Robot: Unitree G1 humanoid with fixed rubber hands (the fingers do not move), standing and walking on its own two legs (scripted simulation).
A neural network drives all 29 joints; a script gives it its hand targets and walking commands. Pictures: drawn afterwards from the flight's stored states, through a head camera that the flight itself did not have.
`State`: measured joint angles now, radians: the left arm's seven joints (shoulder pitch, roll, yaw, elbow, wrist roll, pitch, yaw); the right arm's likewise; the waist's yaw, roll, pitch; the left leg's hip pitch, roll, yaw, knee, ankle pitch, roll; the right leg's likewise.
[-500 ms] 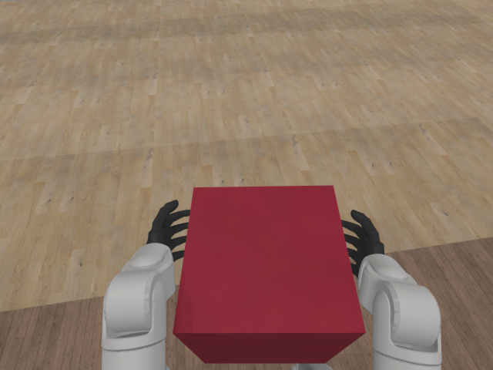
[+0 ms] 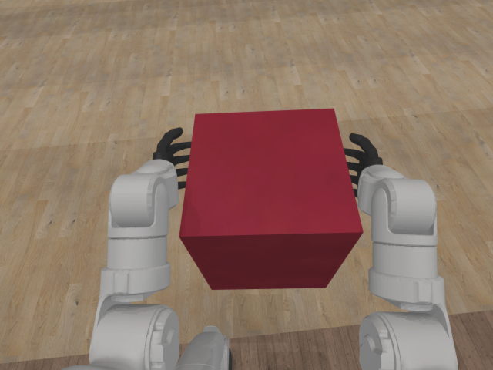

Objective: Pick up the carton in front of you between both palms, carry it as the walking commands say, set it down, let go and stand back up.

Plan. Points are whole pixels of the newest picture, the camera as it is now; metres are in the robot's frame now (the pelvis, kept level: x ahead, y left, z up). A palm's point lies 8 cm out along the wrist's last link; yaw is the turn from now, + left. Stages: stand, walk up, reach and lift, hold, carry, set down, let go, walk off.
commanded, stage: carry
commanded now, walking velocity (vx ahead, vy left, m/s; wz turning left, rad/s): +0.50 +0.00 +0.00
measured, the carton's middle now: (266, 208) +0.36 +0.01 +0.04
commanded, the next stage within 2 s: none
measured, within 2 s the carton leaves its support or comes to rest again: neither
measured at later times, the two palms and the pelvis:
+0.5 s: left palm (214, 66) +0.72 +0.14 +0.08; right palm (346, 68) +0.71 -0.16 +0.08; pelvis +0.35 +0.01 -0.05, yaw +2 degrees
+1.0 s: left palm (228, 56) +1.05 +0.16 -0.09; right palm (315, 57) +1.06 -0.14 -0.10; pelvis +0.71 -0.02 -0.14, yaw +1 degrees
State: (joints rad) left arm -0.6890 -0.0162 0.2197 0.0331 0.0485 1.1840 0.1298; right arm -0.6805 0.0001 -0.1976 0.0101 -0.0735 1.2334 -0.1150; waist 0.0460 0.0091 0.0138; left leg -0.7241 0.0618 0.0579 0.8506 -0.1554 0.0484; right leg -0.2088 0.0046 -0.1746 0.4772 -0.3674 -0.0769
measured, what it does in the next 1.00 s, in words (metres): goes down: left foot, then right foot 0.13 m lower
